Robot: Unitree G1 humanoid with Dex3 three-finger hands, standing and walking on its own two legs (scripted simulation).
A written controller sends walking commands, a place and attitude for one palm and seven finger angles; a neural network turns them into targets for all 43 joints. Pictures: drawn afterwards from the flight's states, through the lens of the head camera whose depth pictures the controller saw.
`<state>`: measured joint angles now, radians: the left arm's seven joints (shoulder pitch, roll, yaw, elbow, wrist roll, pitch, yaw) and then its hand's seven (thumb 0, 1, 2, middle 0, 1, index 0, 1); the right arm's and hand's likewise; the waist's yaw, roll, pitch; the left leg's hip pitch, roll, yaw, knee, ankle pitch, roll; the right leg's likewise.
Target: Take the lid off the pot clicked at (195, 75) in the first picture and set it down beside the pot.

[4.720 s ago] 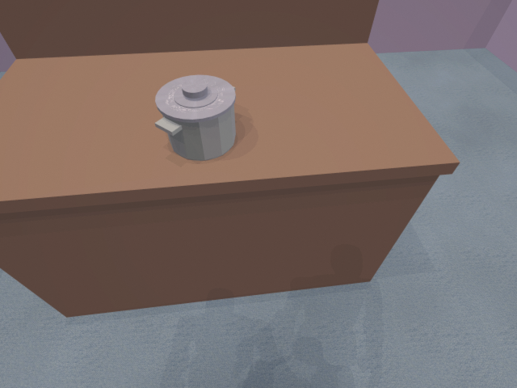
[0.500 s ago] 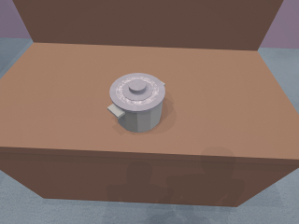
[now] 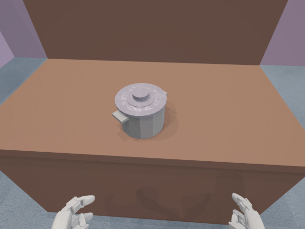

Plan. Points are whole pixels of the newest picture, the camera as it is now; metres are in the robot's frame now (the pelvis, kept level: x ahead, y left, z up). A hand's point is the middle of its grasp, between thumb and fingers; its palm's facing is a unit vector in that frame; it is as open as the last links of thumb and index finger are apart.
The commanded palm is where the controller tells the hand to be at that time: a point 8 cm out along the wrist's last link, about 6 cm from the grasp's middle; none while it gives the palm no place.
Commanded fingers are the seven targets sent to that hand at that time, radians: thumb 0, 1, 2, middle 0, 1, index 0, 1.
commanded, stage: lift the closed hand beside the body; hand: left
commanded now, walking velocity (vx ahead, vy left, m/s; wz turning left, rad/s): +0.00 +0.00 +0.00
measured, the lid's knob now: (140, 94) +0.51 +0.07 +0.10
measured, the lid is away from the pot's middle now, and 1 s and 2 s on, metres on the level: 0.00 0.00 0.00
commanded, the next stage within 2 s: raise the hand higher, near the body in 0.32 s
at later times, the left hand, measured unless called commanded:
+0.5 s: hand out of the picture +0.12 +0.23 +0.01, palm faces +0.26 -0.89 -0.37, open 3.1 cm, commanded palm +0.07 +0.26 +0.04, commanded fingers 0.00 0.90 0.90 -1.30 -1.50 -1.30 -1.50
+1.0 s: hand (43, 211) +0.14 +0.24 +0.07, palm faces +0.29 -0.88 -0.38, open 3.1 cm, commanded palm +0.10 +0.28 +0.10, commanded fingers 0.00 0.90 0.90 -1.30 -1.50 -1.30 -1.50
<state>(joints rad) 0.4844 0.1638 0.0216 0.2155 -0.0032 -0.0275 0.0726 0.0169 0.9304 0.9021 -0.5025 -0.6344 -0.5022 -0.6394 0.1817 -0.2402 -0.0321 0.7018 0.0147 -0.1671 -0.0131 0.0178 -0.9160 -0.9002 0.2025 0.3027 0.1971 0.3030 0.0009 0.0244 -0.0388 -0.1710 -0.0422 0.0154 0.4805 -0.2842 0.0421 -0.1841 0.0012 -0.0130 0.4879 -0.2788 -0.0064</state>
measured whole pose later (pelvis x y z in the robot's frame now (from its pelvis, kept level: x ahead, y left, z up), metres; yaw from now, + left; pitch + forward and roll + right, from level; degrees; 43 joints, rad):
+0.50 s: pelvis -0.01 -0.01 +0.00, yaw +1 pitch -3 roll -1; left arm 0.64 0.25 0.13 -0.10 -0.02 -0.05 0.07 0.01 0.90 0.90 -1.27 -1.47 -1.27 -1.47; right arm 0.24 -0.18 0.02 0.63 0.01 -0.12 -0.07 0.01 -0.90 -0.90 0.21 0.30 0.20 0.30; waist 0.05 0.05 0.02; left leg -0.17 -0.03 -0.02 0.50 -0.28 0.03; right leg -0.16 0.02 -0.05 0.46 -0.26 -0.02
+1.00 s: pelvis +0.00 +0.01 +0.00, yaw +1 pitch -4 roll -1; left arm 0.65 0.28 0.15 -0.33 -0.01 -0.10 0.08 0.01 0.90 0.90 -1.29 -1.50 -1.29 -1.50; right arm 0.18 -0.20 0.01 0.58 0.01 -0.15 -0.05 0.01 -0.90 -0.90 0.20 0.30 0.20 0.30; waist 0.07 0.05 0.02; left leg -0.14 -0.05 0.00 0.48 -0.28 0.06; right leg -0.12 0.00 -0.03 0.44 -0.26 0.01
